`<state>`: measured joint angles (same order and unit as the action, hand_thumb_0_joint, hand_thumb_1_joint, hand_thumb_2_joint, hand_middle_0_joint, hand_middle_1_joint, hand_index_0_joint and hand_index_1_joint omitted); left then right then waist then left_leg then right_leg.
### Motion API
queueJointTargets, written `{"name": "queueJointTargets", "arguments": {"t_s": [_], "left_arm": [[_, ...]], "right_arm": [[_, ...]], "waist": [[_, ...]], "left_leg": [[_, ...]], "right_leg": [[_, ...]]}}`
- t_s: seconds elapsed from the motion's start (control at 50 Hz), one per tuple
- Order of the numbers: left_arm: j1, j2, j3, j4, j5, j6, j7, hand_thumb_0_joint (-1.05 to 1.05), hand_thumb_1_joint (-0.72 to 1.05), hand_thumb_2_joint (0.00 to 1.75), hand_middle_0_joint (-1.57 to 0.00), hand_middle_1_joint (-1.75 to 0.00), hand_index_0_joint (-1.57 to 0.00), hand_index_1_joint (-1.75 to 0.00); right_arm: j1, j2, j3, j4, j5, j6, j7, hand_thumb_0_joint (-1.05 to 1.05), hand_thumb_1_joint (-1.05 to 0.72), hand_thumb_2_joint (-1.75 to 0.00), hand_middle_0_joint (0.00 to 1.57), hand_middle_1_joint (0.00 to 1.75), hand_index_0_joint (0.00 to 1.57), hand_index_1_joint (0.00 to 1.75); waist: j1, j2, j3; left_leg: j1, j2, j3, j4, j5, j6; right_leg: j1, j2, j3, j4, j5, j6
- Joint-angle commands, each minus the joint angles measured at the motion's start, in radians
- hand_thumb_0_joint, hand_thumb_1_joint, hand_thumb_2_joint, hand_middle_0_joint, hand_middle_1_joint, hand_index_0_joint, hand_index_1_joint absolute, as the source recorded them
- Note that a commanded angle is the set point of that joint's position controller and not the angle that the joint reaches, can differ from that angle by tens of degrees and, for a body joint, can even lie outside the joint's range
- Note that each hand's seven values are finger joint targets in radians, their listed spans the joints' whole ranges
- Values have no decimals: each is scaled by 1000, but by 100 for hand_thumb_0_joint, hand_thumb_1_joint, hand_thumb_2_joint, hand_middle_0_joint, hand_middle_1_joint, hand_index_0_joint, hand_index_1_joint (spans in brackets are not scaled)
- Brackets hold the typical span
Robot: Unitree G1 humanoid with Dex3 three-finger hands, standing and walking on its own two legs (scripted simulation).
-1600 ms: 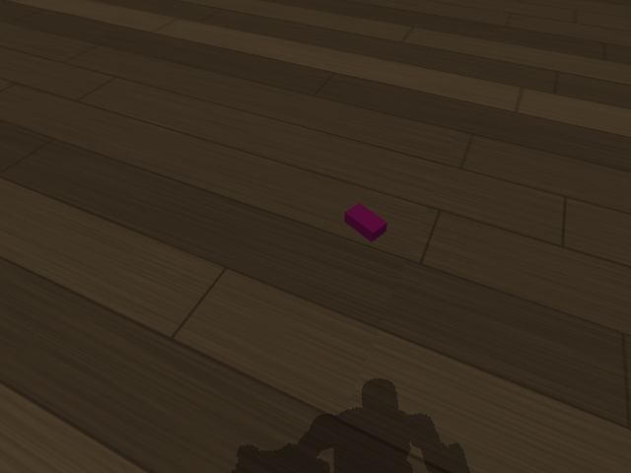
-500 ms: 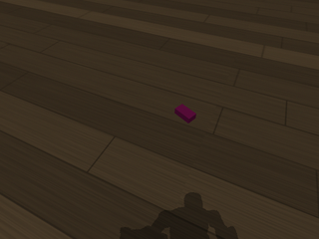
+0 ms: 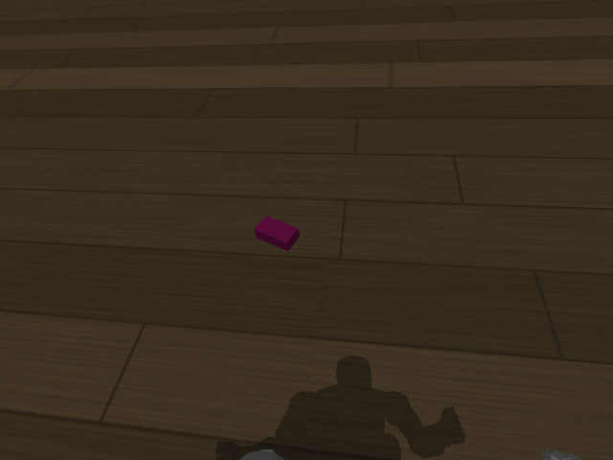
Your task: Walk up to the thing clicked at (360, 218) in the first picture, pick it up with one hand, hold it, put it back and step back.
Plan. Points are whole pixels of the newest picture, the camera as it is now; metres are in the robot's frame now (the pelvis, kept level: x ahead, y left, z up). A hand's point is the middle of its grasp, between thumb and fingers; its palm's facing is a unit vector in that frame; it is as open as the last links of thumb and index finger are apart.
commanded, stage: walk up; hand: left
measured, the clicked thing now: (276, 233) +1.14 +0.24 -0.74
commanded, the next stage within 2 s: none
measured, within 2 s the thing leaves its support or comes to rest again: neither
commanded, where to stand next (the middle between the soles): +0.69 +0.23 m, yaw -30 degrees
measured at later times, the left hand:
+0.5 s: hand (131, 320) +0.39 +0.36 -0.12, palm faces -0.29 -0.84 -0.46, open 7.4 cm
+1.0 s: hand (101, 269) +0.53 +0.49 -0.15, palm faces -0.35 -0.77 -0.54, open 7.4 cm
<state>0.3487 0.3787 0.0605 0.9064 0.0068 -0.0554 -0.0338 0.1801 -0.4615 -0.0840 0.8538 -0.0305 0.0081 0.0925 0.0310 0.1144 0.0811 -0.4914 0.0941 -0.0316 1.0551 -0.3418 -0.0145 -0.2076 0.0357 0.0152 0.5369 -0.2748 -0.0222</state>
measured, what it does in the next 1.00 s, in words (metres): walks ahead, turning right: left foot, then right foot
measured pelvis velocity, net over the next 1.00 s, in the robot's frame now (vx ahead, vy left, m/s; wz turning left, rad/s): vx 0.41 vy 0.19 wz -0.36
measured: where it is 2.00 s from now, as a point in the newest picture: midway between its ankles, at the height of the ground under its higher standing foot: (252, 345)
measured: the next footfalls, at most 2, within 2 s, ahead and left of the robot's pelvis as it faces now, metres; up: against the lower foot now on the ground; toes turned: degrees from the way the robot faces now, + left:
left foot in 0.24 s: +0.28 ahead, +0.21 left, +0.00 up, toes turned -4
right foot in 0.58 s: +0.35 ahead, -0.03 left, +0.00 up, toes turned -18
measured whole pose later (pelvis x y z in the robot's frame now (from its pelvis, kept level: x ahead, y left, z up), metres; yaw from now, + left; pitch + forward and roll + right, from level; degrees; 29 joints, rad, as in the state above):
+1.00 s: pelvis +0.41 +0.19 -0.04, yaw -21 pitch -2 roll +0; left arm 0.42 0.48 0.05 0.85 0.03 -0.09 0.05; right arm 0.22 -0.48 -0.12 0.70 -0.06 0.02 0.11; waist 0.01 0.05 0.09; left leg -0.51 0.10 0.02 0.85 -0.32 -0.01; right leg -0.36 -0.12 0.12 0.89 -0.47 0.01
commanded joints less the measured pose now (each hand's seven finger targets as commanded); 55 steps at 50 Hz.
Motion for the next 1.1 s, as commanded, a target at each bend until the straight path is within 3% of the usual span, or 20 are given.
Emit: {"name": "queueJointTargets", "arguments": {"t_s": [0.0, 0.1, 0.16, 0.2, 0.22, 0.24, 0.26, 0.32, 0.42, 0.52, 0.54, 0.58, 0.6, 0.72, 0.88, 0.94, 0.96, 0.98, 1.0, 1.08], "left_arm": [[-25, 313, 92, -118, -9, -54, 32, 0, 90, 90, -20, -30, -20, -30], [9, 350, 101, -139, -2, -67, 45, 0, 90, 90, -20, -30, -20, -30], [-68, 355, 92, -155, 3, -67, 57, 0, 90, 90, -20, -30, -20, -30], [-24, 274, 62, -154, 9, -61, 65, 0, 90, 90, -20, -30, -20, -30], [41, 164, 30, -151, -2, -59, 66, 0, 90, 90, -20, -30, -20, -30], [106, 192, 24, -143, -25, -57, 81, 0, 90, 90, -20, -30, -20, -30], [70, 260, 29, -118, -12, -59, 83, 0, 90, 90, -20, -30, -20, -30], [57, 288, 49, -59, -31, -57, 55, 0, 90, 90, -20, -30, -20, -30], [-49, 231, 39, -104, -27, -54, 40, 0, 90, 90, -20, -30, -20, -30], [88, 246, 68, -63, -17, -56, 57, 0, 90, 90, -20, -30, -20, -30], [174, 300, 93, -50, -12, -60, 68, 0, 90, 90, -20, -30, -20, -30], [178, 420, 112, -112, -1, -72, 92, 0, 90, 90, -20, -30, -20, -30], [120, 423, 106, -122, -18, -63, 95, 0, 90, 90, -20, -30, -20, -30], [39, 356, 90, -154, -11, -74, 96, 0, 90, 90, -20, -30, -20, -30], [44, 423, 104, -159, 15, -80, 109, 0, 90, 90, -20, -30, -20, -30], [-34, 358, 79, -158, 18, -65, 115, 0, 90, 90, -20, -30, -20, -30], [28, 253, 45, -156, 13, -61, 116, 0, 90, 90, -20, -30, -20, -30], [38, 216, 26, -170, -8, -59, 128, 0, 90, 90, -20, -30, -20, -30], [20, 298, 42, -135, -3, -53, 139, 0, 90, 90, -20, -30, -20, -30], [128, 326, 62, -18, -26, -50, 98, 0, 90, 90, -20, -30, -20, -30]], "right_arm": [[10, -165, -63, -109, -15, -19, 4, 0, -90, -90, 20, 30, 20, 30], [-66, -165, -70, -184, -22, -37, 15, 0, -90, -90, 20, 30, 20, 30], [50, -164, -85, -167, -18, -45, 12, 0, -90, -90, 20, 30, 20, 30], [247, -219, -117, -119, -23, -57, 0, 0, -90, -90, 20, 30, 20, 30], [336, -274, -133, -116, -40, -67, -15, 0, -90, -90, 20, 30, 20, 30], [227, -337, -138, -155, -2, -72, -20, 0, -90, -90, 20, 30, 20, 30], [138, -323, -142, -165, 22, -70, -19, 0, -90, -90, 20, 30, 20, 30], [84, -209, -93, -182, 7, -69, -23, 0, -90, -90, 20, 30, 20, 30], [164, -199, -72, -176, -13, -66, -26, 0, -90, -90, 20, 30, 20, 30], [54, -166, -47, -238, -5, -37, -17, 0, -90, -90, 20, 30, 20, 30], [71, -123, -31, -244, -3, -36, -17, 0, -90, -90, 20, 30, 20, 30], [150, -110, -19, -250, -9, -19, -21, 0, -90, -90, 20, 30, 20, 30], [117, -192, -50, -244, -16, -1, -31, 0, -90, -90, 20, 30, 20, 30], [164, -185, -65, -176, -21, 4, -18, 0, -90, -90, 20, 30, 20, 30], [36, -169, -91, -240, -20, 1, 15, 0, -90, -90, 20, 30, 20, 30], [263, -201, -120, -166, -24, -10, 7, 0, -90, -90, 20, 30, 20, 30], [369, -265, -141, -145, -41, -18, -5, 0, -90, -90, 20, 30, 20, 30], [302, -352, -152, -183, -22, -25, -15, 0, -90, -90, 20, 30, 20, 30], [195, -376, -154, -193, 2, -21, -16, 0, -90, -90, 20, 30, 20, 30], [66, -236, -94, -206, 8, -31, -31, 0, -90, -90, 20, 30, 20, 30]], "waist": [[-29, -201, 28], [-22, -202, 17], [-111, -235, -34], [-211, -33, -121], [-227, 219, -143], [-135, 285, -157], [-98, 139, -95], [-67, 65, -37], [-105, 94, -63], [8, -34, -112], [60, -140, -162], [36, -282, -158], [20, -200, -110], [-45, -214, -51], [-40, -280, -47], [-188, -135, -139], [-238, 128, -162], [-191, 338, -113], [-141, 198, -83], [-48, 114, 9]], "left_leg": [[-87, 40, -29, -134, 87, -14], [-54, 51, -43, -296, 160, -5], [209, 13, 35, -365, 111, 28], [519, -42, 24, -484, 39, 69], [603, 141, -247, -615, -136, 103], [547, 354, -674, -841, -267, 200], [383, 355, -690, -882, -371, 239], [280, 203, -264, -764, -153, 224], [343, 204, -68, -688, 361, 282], [86, 122, 86, -481, 154, 185], [-8, 71, 122, -294, 134, 136], [-284, -66, 10, 106, -222, 36], [-282, -4, -73, 162, -235, 31], [-140, 41, -36, 67, -47, 11], [-22, 36, 27, -167, -12, 26], [388, -47, 102, -355, -32, 48], [491, 31, -90, -524, -181, 75], [476, 299, -553, -764, -249, 143], [311, 347, -651, -842, -429, 235], [183, 166, -207, -732, -271, 193]], "right_leg": [[-55, -226, 328, -312, -246, -177], [-40, -231, 316, -213, -134, -173], [-165, -229, 255, -84, 103, -142], [-291, -122, 136, 345, 215, -77], [-455, 5, 85, 645, -83, -32], [-566, 42, 31, 785, -279, -37], [-498, -42, 80, 831, -215, -43], [-413, -122, 41, 648, -96, -27], [-309, -107, -54, 310, -122, -1], [125, -34, -113, 55, 139, -28], [280, -67, -13, 9, 61, -47], [329, -466, 705, -221, -159, -216], [214, -497, 734, -219, -241, -296], [-33, -296, 295, -98, 174, -220], [-169, -267, 250, -24, 86, -207], [-368, -198, 111, 290, 110, -122], [-474, -86, 50, 624, 71, -60], [-699, 59, 0, 758, -306, -19], [-627, -31, 81, 865, -289, -40], [-479, -106, 27, 669, -62, -20]]}}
